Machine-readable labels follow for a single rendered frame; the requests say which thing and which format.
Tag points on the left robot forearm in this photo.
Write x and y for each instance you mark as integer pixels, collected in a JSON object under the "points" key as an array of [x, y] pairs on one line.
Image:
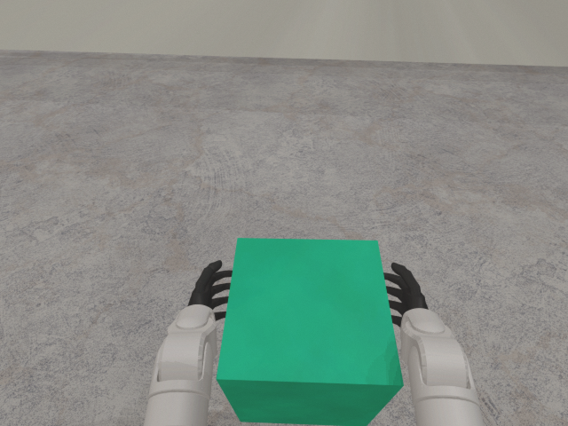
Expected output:
{"points": [[181, 382]]}

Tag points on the carton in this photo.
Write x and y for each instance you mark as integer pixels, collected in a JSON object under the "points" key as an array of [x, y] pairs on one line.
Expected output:
{"points": [[308, 335]]}

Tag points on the robot right hand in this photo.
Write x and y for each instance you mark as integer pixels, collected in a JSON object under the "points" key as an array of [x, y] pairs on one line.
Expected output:
{"points": [[410, 293]]}

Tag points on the robot left hand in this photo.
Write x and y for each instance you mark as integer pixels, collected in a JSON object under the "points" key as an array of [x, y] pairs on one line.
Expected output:
{"points": [[204, 289]]}

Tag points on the right robot forearm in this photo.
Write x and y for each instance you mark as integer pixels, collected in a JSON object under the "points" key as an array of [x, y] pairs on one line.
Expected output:
{"points": [[442, 384]]}

